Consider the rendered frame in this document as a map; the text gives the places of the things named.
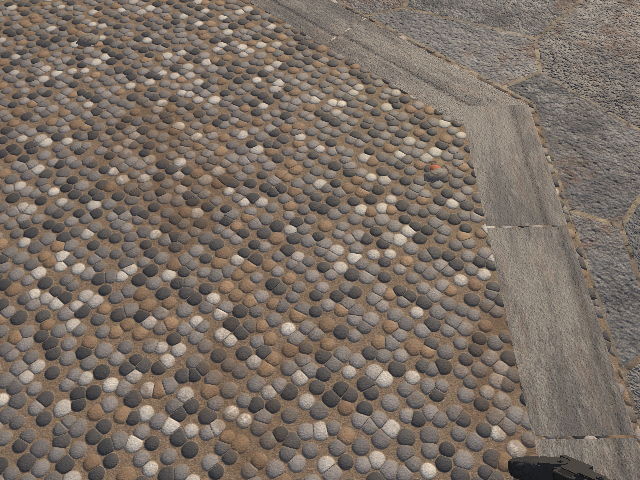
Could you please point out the robot right hand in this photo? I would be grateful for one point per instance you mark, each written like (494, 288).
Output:
(551, 468)

